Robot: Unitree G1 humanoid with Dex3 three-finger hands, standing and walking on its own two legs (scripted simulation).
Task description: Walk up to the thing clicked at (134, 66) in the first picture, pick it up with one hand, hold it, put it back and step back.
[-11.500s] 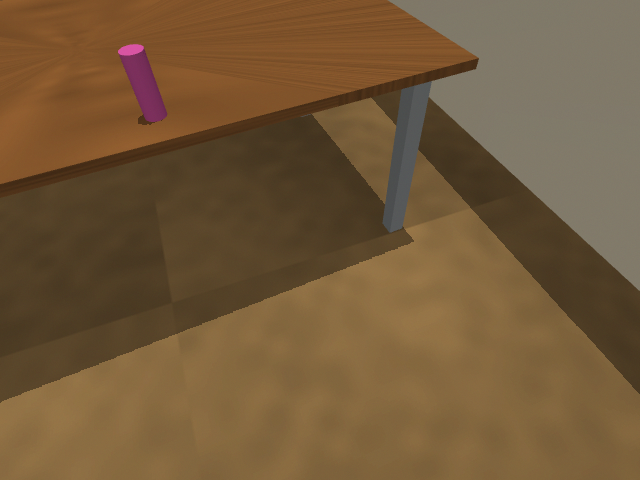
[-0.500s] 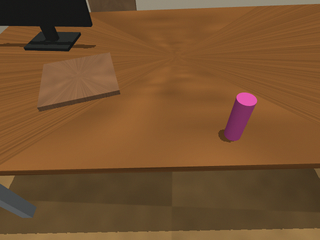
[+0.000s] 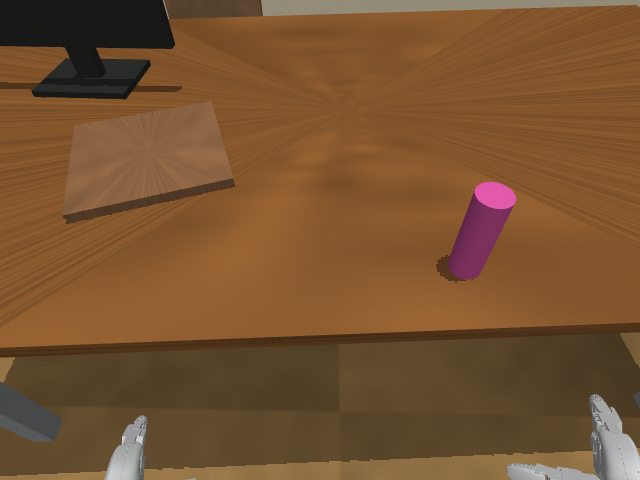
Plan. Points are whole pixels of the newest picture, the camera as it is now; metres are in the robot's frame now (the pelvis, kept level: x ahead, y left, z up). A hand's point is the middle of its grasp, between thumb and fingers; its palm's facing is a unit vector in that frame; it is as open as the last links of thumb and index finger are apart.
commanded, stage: rise first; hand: right
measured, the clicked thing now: (478, 234) +0.45 -0.20 +0.03
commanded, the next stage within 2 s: go down in 1.30 s
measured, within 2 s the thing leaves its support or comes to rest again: neither
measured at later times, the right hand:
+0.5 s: hand (602, 426) +0.18 -0.26 +0.03, palm faces +0.34 +0.86 -0.38, open 17.6 cm
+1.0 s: hand (638, 423) +0.17 -0.26 +0.09, palm faces +0.36 +0.84 -0.40, open 17.5 cm
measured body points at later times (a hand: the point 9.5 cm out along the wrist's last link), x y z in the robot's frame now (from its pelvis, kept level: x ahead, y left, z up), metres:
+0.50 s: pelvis +0.00 +0.01 +0.00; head +0.00 +0.03 +0.45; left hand +0.16 +0.27 -0.09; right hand +0.16 -0.31 +0.06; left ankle -0.01 +0.14 -0.74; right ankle +0.02 -0.14 -0.74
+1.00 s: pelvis -0.01 +0.01 +0.00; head -0.02 +0.03 +0.45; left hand +0.16 +0.27 -0.09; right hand +0.15 -0.30 +0.11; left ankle -0.01 +0.14 -0.74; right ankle +0.02 -0.14 -0.74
